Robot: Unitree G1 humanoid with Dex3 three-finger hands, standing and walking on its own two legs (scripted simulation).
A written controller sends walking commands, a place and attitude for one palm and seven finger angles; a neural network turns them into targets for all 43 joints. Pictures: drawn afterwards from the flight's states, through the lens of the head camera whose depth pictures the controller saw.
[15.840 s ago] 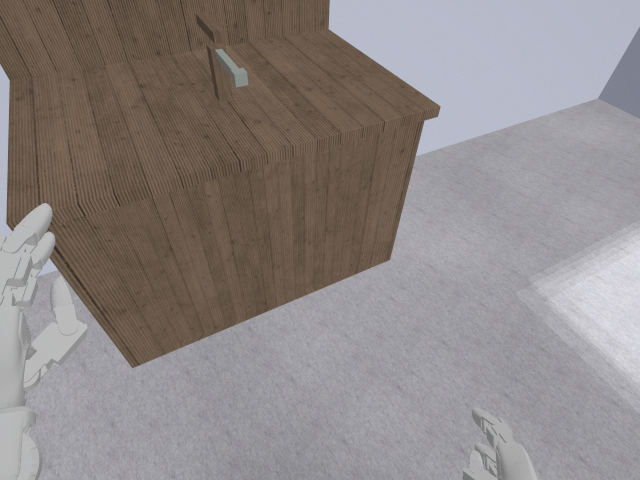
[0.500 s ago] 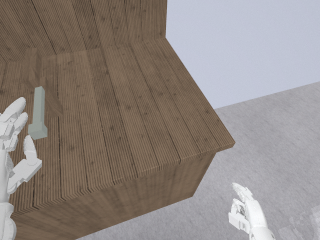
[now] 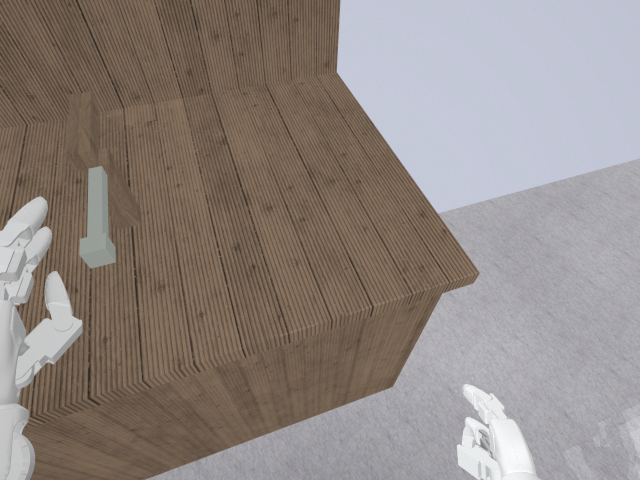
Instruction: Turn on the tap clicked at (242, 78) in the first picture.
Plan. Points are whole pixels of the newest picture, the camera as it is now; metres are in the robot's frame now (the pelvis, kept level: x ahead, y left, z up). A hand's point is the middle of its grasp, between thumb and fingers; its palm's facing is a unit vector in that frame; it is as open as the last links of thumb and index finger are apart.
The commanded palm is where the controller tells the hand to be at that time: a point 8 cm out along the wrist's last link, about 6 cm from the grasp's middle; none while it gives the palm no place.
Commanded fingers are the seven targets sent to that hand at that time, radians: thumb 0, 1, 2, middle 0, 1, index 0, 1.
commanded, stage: look again from close up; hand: left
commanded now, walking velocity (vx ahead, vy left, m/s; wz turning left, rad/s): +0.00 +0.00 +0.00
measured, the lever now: (98, 250) +0.33 +0.30 +0.10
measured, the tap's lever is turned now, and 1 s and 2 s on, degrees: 0 0 0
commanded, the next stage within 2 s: come to a stop and stand still in 0.24 s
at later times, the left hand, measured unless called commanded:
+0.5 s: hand (34, 270) +0.25 +0.28 +0.19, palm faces +0.49 -0.79 -0.38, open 7.4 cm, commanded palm +0.16 +0.27 +0.17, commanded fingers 0.00 0.90 0.90 -0.20 -0.30 -0.20 -0.30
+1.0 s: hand (97, 285) +0.25 +0.24 +0.16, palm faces +0.37 -0.86 -0.35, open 7.4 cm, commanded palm +0.19 +0.27 +0.17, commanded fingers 0.00 0.90 0.90 -0.20 -0.30 -0.20 -0.30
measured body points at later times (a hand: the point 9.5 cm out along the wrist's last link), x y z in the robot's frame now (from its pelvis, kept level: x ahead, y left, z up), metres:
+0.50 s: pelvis +0.00 -0.01 -0.01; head +0.03 +0.02 +0.44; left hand +0.21 +0.32 +0.21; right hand +0.17 -0.23 -0.08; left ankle +0.03 +0.08 -0.74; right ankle +0.02 -0.15 -0.74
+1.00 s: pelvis +0.02 +0.00 +0.00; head +0.05 +0.02 +0.45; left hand +0.23 +0.28 +0.17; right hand +0.20 -0.24 -0.07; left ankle +0.03 +0.08 -0.74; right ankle +0.02 -0.15 -0.74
